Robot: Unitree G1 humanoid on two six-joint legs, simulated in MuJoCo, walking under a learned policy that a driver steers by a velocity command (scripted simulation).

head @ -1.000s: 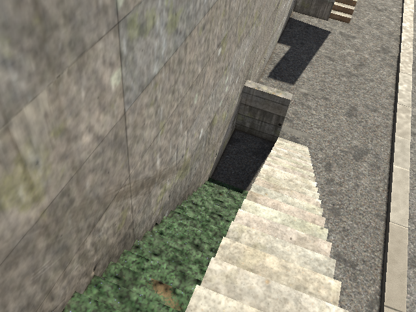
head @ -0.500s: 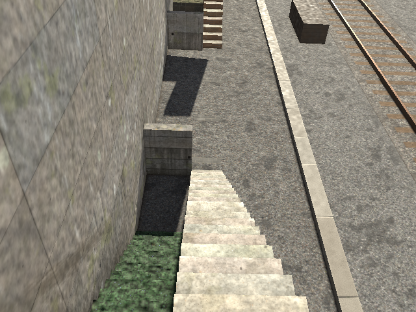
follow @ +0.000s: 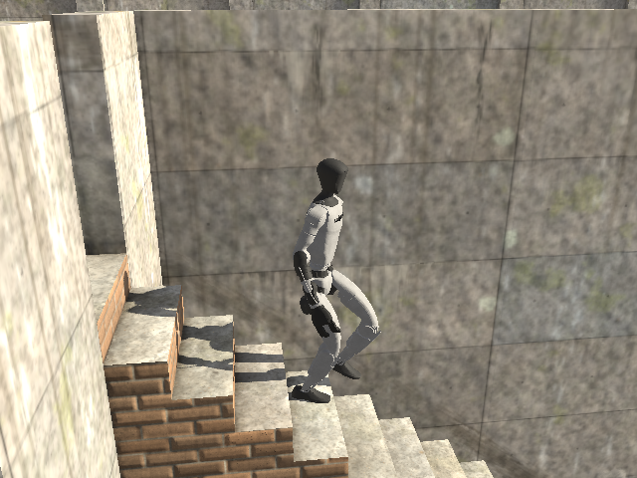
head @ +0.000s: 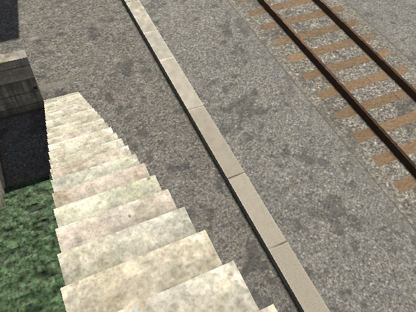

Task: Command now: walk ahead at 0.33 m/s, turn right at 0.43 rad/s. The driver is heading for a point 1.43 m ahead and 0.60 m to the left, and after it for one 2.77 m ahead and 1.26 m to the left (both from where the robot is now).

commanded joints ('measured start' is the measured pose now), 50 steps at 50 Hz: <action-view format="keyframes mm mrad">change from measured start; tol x64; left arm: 1 -83 -35 -31 -119 -91 -43 33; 50 -360 266 21 -229 33 90 76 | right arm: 1 293 -224 -74 105 61 29 -13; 50 -266 -212 -28 -233 -35 146 95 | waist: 1 -90 125 -51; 50 45 224 -130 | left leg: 1 144 -90 134 -379 523 -27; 9 988 -38 -22 -1140 1114 214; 10 949 93 -354 -765 2099 272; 27 147 -448 -256 -61 -476 112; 37 168 -111 87 210 37 44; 43 768 -185 147 -793 165 101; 44 975 56 -364 -574 950 206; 50 279 38 -474 -857 40 382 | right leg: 1 -184 -267 210 115 810 33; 11 -944 -106 55 1755 -572 148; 27 303 -667 625 -257 1180 65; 44 -794 -297 -64 803 -401 242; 50 -492 -194 76 774 -2 204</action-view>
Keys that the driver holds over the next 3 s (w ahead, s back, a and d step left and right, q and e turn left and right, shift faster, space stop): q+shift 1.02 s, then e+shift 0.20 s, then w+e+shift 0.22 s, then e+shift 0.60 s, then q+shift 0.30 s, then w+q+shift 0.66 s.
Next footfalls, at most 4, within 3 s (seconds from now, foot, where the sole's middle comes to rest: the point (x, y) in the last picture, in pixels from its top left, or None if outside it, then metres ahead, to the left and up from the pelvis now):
0.18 left None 0.20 0.09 -0.93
0.50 right None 0.36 -0.13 -0.93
0.84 left None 0.19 0.13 -0.93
1.26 right None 0.28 -0.04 -0.93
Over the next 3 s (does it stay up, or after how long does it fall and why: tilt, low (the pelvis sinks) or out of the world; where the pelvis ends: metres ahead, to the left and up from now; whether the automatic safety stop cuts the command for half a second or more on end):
stays up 0.56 0.16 -0.43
